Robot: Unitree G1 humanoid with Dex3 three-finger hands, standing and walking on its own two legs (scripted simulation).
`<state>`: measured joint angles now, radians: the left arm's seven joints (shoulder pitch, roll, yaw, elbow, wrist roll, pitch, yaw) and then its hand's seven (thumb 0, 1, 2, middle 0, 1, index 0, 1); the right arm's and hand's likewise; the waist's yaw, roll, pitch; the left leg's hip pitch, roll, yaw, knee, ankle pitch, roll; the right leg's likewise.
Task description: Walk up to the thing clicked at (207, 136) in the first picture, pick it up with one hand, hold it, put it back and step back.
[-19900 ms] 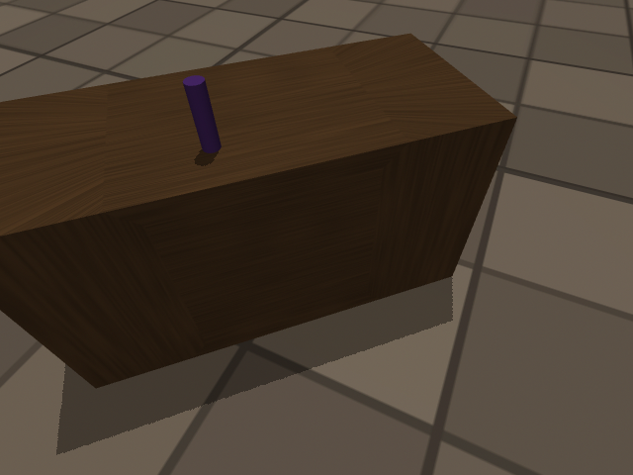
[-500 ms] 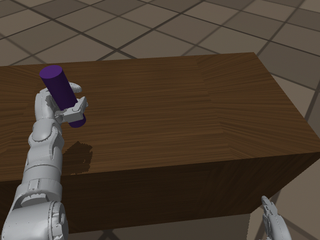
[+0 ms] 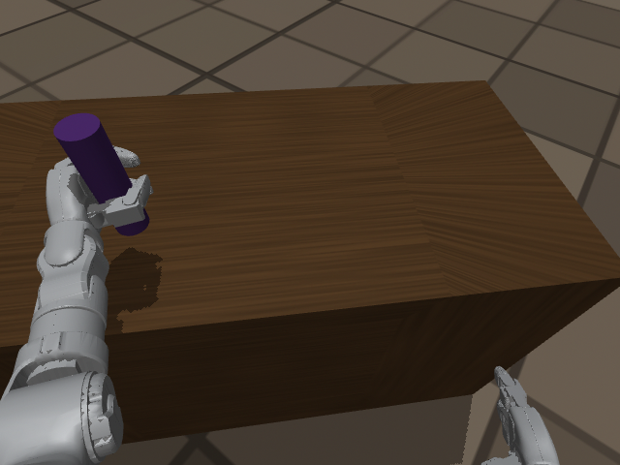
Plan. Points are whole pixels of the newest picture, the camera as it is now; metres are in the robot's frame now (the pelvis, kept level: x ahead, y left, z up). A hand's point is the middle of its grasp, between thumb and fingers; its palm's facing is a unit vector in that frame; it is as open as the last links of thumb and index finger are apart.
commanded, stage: lower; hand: left
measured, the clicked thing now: (109, 181) +0.46 +0.24 +0.13
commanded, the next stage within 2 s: loosen in 1.02 s
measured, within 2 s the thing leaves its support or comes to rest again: rests again in 0.86 s
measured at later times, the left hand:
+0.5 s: hand (136, 211) +0.47 +0.23 +0.05, palm faces +0.20 -0.98 +0.01, open 5.8 cm
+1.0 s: hand (143, 224) +0.47 +0.23 +0.02, palm faces +0.19 -0.98 +0.01, open 5.8 cm
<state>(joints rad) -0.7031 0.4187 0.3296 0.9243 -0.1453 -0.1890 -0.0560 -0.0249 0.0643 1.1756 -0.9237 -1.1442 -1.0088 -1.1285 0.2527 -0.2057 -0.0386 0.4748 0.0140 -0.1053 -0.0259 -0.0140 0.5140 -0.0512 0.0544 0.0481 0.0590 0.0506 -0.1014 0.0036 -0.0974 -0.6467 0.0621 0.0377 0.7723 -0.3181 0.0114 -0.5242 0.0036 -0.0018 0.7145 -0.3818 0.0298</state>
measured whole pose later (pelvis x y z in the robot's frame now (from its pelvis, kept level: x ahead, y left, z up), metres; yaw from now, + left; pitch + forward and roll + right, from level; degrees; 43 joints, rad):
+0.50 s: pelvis +0.00 +0.00 -0.02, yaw +0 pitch +16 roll -3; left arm -0.72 0.46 0.38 0.99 -0.11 -0.29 -0.07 -0.02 0.07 1.17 -0.92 -1.15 -1.00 -1.13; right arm 0.31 -0.21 -0.02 0.28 -0.01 -0.07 0.00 -0.01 0.51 -0.05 0.05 0.05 0.06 0.05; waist -0.15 0.00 -0.11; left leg -0.84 0.07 0.02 0.93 -0.38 0.01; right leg -0.71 0.01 -0.01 0.87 -0.44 0.03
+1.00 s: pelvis +0.00 +0.00 -0.03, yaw -1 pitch +18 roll -4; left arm -0.70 0.46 0.40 1.01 -0.10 -0.34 -0.09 -0.02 0.07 1.17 -0.92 -1.15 -1.00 -1.13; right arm 0.37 -0.22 -0.01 0.12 -0.03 -0.03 0.03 -0.01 0.51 -0.05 0.06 0.05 0.06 0.05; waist -0.17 -0.01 -0.12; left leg -0.92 0.08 0.01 1.01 -0.41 0.02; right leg -0.78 0.02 -0.02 0.94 -0.47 0.03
